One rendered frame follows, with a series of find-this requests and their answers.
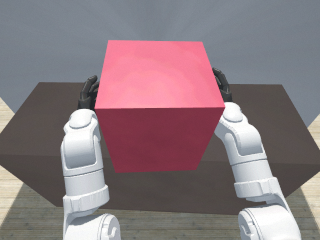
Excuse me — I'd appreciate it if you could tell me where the left robot hand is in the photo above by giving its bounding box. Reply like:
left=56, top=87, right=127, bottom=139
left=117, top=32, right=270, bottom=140
left=77, top=75, right=100, bottom=115

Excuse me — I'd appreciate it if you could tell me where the left robot forearm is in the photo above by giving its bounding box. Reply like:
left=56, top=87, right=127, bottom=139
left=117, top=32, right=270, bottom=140
left=60, top=109, right=110, bottom=240

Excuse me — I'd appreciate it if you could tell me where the robot left upper arm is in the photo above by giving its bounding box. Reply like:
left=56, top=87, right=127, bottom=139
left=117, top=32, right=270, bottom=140
left=64, top=213, right=121, bottom=240

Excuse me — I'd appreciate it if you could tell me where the right robot forearm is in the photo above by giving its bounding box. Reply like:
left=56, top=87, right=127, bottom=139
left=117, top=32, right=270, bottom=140
left=214, top=102, right=302, bottom=240

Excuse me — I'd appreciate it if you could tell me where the carton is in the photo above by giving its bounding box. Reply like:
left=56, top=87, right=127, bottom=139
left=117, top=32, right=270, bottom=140
left=94, top=40, right=226, bottom=173

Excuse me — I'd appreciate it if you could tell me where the pedestal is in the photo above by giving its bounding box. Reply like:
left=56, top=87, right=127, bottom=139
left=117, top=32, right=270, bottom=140
left=0, top=82, right=320, bottom=216

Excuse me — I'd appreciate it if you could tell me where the robot right upper arm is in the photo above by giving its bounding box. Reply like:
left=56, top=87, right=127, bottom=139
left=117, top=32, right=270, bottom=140
left=238, top=203, right=301, bottom=240

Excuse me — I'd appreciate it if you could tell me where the right robot hand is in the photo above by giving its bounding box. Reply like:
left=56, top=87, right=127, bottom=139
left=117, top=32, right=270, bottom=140
left=212, top=67, right=233, bottom=103

